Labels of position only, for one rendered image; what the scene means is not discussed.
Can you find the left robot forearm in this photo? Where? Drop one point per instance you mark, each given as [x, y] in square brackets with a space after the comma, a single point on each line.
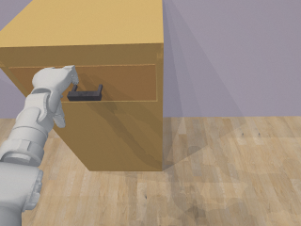
[27, 137]

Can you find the drawer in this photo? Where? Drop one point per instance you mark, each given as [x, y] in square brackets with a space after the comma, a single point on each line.
[121, 82]

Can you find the robot left upper arm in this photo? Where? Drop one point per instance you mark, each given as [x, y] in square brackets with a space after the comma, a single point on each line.
[20, 187]

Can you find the handle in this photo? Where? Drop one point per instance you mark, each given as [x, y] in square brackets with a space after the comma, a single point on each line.
[85, 95]

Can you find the robot left hand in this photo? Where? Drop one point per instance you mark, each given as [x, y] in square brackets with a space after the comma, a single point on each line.
[58, 79]

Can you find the cabinet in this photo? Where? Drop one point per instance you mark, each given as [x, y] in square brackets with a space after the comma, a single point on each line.
[104, 135]

